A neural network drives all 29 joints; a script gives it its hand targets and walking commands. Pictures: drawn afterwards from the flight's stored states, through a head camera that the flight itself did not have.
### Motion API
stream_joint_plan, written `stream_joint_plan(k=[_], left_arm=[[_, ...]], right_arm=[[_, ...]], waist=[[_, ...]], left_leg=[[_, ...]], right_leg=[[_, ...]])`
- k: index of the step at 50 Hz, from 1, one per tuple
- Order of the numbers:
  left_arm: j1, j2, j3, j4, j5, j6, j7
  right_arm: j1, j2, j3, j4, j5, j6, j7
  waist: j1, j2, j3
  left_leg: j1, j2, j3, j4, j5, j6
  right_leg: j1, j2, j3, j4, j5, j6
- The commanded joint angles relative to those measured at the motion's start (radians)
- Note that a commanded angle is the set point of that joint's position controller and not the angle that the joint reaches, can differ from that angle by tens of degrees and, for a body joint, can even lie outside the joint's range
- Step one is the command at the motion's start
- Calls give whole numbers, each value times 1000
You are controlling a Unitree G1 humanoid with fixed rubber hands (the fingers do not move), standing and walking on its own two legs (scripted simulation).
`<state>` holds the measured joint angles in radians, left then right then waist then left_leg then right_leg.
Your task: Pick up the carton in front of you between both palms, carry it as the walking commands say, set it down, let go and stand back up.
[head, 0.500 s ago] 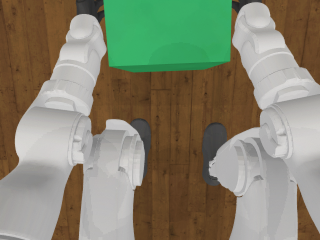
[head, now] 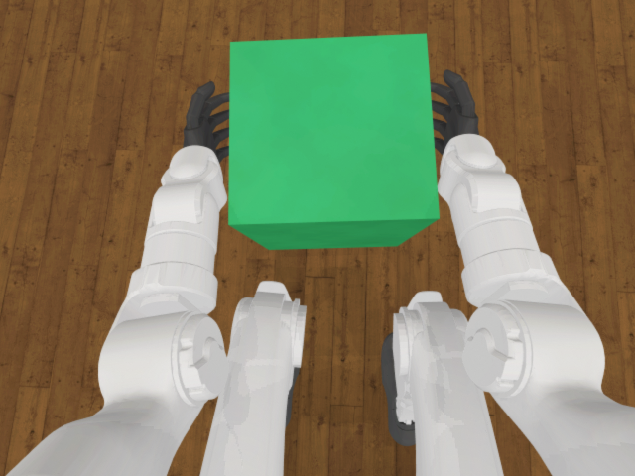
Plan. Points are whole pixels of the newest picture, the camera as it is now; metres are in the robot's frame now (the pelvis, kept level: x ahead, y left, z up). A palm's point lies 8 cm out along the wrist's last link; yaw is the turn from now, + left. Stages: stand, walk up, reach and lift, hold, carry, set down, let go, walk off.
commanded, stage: reach and lift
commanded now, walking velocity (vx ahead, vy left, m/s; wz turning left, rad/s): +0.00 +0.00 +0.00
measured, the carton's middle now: (330, 164) +0.49 +0.04 -0.13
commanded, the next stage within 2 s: none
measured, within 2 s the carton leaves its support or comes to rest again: neither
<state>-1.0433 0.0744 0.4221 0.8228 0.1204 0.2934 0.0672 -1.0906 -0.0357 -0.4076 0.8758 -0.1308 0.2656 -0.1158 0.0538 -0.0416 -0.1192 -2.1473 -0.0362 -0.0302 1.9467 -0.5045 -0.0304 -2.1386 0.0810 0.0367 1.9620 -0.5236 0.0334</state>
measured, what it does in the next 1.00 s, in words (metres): rises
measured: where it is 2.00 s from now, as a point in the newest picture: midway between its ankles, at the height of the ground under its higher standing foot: (339, 401)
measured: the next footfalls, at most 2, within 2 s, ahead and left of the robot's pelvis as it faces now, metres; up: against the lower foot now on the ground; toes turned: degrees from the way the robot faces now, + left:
none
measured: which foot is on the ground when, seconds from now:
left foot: down 0.00-1.00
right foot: down 0.00-1.00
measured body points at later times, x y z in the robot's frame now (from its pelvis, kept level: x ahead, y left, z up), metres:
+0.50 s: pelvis +0.03 +0.00 +0.13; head +0.22 +0.01 +0.53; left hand +0.46 +0.18 +0.07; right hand +0.48 -0.12 +0.08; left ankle +0.12 +0.13 -0.40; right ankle +0.12 -0.12 -0.40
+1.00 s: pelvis +0.08 +0.00 +0.27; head +0.16 +0.01 +0.71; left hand +0.43 +0.17 +0.23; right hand +0.44 -0.13 +0.24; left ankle +0.12 +0.13 -0.40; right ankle +0.12 -0.12 -0.40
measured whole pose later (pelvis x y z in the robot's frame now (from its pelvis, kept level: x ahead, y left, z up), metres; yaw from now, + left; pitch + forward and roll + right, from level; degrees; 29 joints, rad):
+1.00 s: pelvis +0.08 +0.00 +0.27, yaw +1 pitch +19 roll +0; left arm -0.43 -0.10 0.33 0.57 0.18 0.35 0.03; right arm -0.43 0.14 -0.33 0.57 -0.18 0.33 -0.07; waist 0.02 -0.02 -0.18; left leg -0.95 -0.04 -0.05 1.01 -0.40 -0.01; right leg -0.93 0.05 0.06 1.02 -0.43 0.00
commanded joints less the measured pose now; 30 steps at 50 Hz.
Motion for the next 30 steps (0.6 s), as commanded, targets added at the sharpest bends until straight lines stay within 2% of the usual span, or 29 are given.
stream_joint_plan(k=[1,8,12,18,23,30], left_arm=[[-636,-1027,-390,-60,-61,6,-276],[-582,-1108,-498,-144,-97,36,-291],[-516,-1137,-567,-196,-122,49,-288],[-399,-1157,-616,-226,-126,57,-280],[-314,-1171,-621,-216,-118,52,-278],[-214,-1186,-618,-201,-100,39,-278]], right_arm=[[-605,1048,366,-41,47,6,243],[-514,1112,450,-114,57,29,245],[-462,1153,535,-177,99,44,255],[-375,1194,626,-229,140,58,267],[-280,1203,629,-220,126,57,267],[-154,1207,594,-197,87,46,267]], waist=[[32,1,-874],[5,31,-1043],[15,38,-1086],[29,16,-1042],[16,9,-947],[-7,30,-822]], left_leg=[[534,-108,95,-254,30,33],[701,-119,101,-339,147,10],[802,-121,95,-390,208,6],[923,-124,76,-476,247,12],[999,-125,56,-558,240,16],[1117,-121,32,-693,228,18]], right_leg=[[438,110,-95,-258,-6,-36],[617,118,-94,-354,100,-28],[701,119,-88,-401,152,-21],[798,117,-74,-490,184,-8],[868,112,-56,-582,179,-7],[998,101,-25,-721,178,-18]])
